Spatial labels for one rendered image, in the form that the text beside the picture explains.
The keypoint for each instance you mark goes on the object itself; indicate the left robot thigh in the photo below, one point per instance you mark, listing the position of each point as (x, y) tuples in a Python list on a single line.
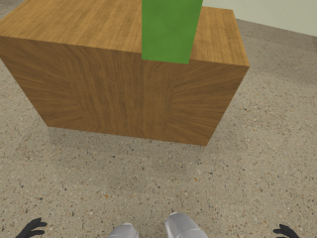
[(124, 231)]

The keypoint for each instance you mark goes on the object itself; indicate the robot left hand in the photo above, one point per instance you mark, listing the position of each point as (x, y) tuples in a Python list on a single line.
[(27, 231)]

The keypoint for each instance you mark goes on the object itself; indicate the pedestal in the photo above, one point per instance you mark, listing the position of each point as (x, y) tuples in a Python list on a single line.
[(80, 64)]

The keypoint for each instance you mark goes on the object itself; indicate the robot thigh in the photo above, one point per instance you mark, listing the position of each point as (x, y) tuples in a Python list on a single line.
[(179, 225), (124, 231)]

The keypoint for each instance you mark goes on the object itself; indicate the robot right hand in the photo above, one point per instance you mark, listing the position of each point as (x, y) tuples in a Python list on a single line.
[(285, 230)]

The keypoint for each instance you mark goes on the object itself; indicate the carton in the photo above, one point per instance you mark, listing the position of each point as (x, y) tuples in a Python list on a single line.
[(168, 29)]

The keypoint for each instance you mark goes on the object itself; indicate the right robot thigh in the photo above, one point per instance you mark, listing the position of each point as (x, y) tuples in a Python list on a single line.
[(179, 225)]

